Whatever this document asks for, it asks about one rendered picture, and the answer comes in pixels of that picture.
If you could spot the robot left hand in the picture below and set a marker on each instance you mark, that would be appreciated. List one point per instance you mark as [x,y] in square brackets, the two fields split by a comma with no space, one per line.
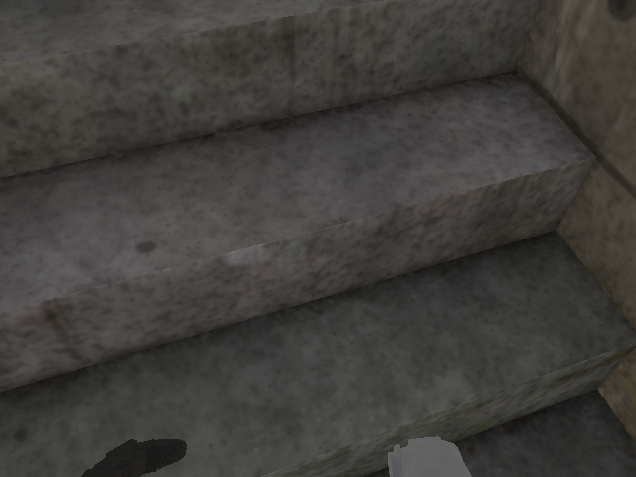
[132,459]

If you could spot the right robot thigh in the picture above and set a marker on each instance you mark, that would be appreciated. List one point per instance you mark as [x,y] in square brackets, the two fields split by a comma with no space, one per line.
[426,457]

